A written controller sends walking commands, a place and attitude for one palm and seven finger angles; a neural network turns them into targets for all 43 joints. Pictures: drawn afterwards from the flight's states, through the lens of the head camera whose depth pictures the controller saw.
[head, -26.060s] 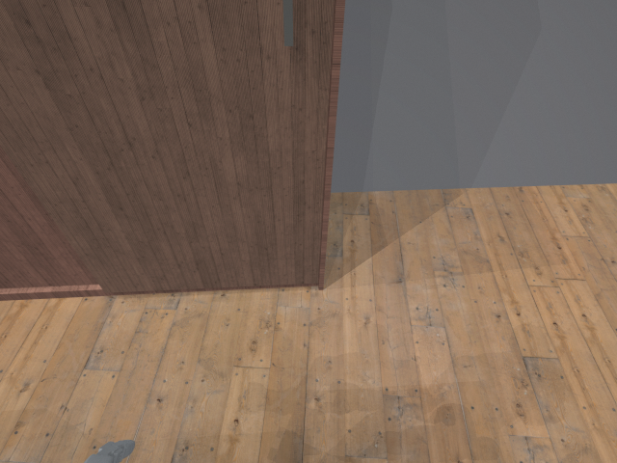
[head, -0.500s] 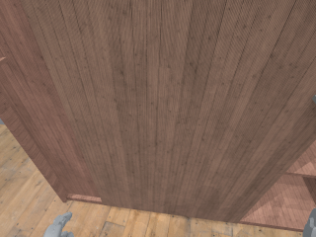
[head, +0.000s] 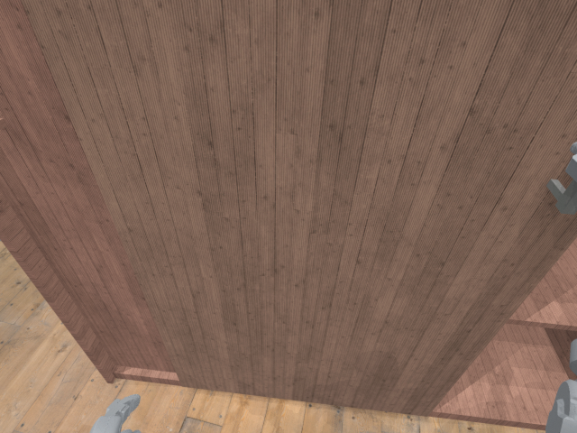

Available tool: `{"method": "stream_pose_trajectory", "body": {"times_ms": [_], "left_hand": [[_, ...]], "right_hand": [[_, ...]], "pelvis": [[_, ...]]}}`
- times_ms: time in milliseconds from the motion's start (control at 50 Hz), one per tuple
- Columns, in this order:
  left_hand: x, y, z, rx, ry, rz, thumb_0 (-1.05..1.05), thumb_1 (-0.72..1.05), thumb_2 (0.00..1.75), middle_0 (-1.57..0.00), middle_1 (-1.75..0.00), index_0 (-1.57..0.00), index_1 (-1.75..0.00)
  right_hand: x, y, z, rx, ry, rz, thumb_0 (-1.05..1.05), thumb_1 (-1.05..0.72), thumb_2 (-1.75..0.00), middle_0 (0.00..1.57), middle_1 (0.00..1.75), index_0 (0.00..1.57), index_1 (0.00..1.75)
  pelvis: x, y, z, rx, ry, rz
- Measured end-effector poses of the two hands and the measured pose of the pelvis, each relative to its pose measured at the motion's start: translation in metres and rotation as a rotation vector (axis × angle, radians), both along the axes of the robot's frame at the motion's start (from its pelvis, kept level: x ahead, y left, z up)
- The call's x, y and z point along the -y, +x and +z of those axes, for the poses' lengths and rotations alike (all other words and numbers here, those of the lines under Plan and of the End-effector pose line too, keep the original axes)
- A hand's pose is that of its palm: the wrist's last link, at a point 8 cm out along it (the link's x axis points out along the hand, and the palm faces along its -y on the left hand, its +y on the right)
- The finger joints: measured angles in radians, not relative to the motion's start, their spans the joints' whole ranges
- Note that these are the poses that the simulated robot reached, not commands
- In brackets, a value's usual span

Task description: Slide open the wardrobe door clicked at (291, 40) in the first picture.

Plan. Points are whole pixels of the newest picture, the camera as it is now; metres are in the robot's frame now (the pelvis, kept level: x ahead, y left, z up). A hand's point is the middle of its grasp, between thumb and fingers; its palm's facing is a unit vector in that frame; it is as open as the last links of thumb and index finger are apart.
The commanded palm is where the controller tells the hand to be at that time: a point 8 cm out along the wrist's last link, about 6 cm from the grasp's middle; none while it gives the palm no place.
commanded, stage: stop walking and hold the door there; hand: right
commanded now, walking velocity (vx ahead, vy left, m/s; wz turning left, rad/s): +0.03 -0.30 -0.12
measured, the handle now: out of the picture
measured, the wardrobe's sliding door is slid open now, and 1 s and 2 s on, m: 0.52 0.52 0.52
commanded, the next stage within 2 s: loosen the grip on the handle in 1.46 s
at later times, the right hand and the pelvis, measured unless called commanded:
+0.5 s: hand out of the picture +0.37 -0.32 +0.26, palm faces +0.36 +0.92 -0.12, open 5.7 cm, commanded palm +0.34 -0.36 +0.23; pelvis -0.04 -0.08 +0.00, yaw +1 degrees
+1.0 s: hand out of the picture +0.36 -0.32 +0.27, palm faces +0.28 +0.95 -0.16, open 5.5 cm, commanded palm +0.34 -0.38 +0.23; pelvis -0.09 -0.11 +0.00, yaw +7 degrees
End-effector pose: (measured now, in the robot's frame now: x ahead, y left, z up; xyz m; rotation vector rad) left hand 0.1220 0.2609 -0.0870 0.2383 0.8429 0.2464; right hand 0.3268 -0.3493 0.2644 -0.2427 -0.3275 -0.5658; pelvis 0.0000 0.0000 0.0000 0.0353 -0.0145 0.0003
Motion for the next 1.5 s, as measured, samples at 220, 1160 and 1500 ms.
{"method": "stream_pose_trajectory", "body": {"times_ms": [220, 1160, 1500], "left_hand": [[0.018, 0.022, 0.003, -0.006, 0.078, -0.003, 0.01, 0.91, 0.90, -0.20, -0.29, -0.20, -0.30], [0.085, -0.188, -0.004, -0.109, 0.067, 0.237, 0.01, 0.91, 0.90, -0.20, -0.30, -0.20, -0.30], [0.080, -0.182, -0.006, -0.093, 0.060, 0.213, 0.01, 0.91, 0.90, -0.20, -0.30, -0.20, -0.30]], "right_hand": [[0.015, 0.003, -0.003, 0.048, -0.089, 0.123, -0.11, -0.64, -0.80, 0.50, 1.47, 0.38, 1.38], [0.021, 0.002, 0.000, -0.037, 0.015, 0.333, -0.05, -0.70, -0.79, 0.46, 1.40, 0.41, 1.37], [0.023, 0.003, -0.004, -0.051, 0.030, 0.310, -0.12, -0.67, -0.79, 0.46, 1.40, 0.45, 1.40]], "pelvis": [[0.047, 0.000, -0.012, 0.023, -0.025, -0.055], [0.114, -0.095, -0.005, 0.050, 0.018, 0.127], [0.103, -0.094, -0.007, 0.050, 0.016, 0.136]]}}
